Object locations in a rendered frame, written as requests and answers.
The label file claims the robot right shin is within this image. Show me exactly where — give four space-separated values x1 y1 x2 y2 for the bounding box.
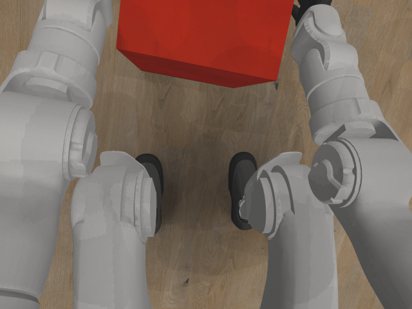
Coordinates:
239 152 333 230

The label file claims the robot right upper arm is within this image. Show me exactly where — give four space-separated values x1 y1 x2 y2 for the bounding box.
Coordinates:
308 138 412 309

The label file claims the carton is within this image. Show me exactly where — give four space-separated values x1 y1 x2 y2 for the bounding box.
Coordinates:
116 0 294 88

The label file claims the robot left forearm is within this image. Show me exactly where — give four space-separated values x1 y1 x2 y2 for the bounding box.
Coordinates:
0 0 113 110

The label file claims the robot left upper arm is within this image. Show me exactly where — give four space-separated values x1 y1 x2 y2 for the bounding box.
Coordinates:
0 91 98 309

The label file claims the robot left shin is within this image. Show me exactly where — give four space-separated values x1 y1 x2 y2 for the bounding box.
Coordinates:
70 151 150 230

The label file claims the robot shin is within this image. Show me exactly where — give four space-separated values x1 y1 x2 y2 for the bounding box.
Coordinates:
239 152 333 230
70 151 150 230

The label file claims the robot right hand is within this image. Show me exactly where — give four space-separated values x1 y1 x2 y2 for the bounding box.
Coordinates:
292 0 332 27

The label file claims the robot right forearm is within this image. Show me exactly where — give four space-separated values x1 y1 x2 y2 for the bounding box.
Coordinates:
290 4 404 145

